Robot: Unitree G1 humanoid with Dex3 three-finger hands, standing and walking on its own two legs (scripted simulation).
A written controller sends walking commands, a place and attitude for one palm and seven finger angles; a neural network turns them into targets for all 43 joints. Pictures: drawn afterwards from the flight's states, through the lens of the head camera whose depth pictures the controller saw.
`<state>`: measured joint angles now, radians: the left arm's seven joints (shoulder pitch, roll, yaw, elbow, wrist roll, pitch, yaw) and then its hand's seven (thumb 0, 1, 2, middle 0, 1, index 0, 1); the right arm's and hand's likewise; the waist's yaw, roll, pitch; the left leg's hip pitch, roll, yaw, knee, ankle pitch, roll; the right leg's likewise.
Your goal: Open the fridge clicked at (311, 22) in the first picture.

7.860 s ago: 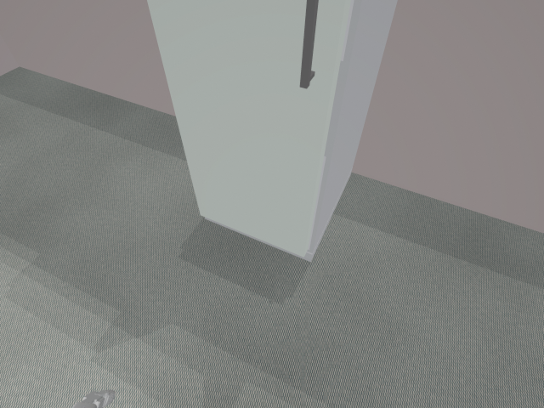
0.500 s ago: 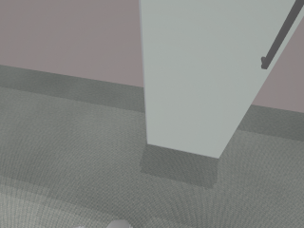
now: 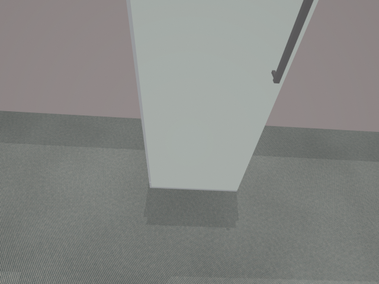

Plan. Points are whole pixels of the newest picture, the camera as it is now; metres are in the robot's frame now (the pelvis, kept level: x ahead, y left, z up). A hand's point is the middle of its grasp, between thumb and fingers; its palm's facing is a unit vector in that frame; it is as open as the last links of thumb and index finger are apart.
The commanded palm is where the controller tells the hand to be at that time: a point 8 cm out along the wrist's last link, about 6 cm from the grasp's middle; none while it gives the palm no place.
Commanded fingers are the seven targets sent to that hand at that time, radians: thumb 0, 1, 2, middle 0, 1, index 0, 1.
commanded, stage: take the last steps up to it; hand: right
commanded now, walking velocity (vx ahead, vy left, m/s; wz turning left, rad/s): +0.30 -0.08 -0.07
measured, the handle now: (298, 17) +0.71 -0.25 +0.26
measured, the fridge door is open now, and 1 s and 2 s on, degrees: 0 0 0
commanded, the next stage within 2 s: come to a stop and stand still in 0.58 s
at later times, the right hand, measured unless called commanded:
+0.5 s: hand out of the picture +0.15 -0.27 -0.18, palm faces +0.06 +0.98 -0.18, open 7.4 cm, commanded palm none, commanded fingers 0.00 -0.90 -0.90 0.20 0.30 0.20 0.30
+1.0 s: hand (279, 237) +0.29 -0.25 -0.18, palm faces +0.03 +0.97 -0.25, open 7.3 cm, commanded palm none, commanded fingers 0.00 -0.90 -0.90 0.20 0.30 0.20 0.30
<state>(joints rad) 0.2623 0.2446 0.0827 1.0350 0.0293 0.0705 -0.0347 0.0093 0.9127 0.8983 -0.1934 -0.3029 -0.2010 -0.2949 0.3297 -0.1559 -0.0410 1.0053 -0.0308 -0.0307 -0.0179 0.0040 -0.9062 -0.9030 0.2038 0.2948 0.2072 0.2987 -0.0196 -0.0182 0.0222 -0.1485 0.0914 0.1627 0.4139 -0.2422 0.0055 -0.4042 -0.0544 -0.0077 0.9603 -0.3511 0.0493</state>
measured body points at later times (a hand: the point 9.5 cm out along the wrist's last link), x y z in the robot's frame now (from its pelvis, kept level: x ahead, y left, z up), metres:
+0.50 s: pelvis +0.11 -0.09 -0.01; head +0.10 -0.10 +0.44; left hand +0.06 +0.13 -0.16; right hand +0.15 -0.33 -0.16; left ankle +0.20 +0.03 -0.68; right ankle +0.03 -0.16 -0.75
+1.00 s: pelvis +0.20 -0.07 -0.02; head +0.23 -0.05 +0.43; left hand +0.24 +0.16 -0.18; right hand +0.29 -0.30 -0.16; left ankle +0.28 +0.02 -0.75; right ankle +0.22 -0.21 -0.70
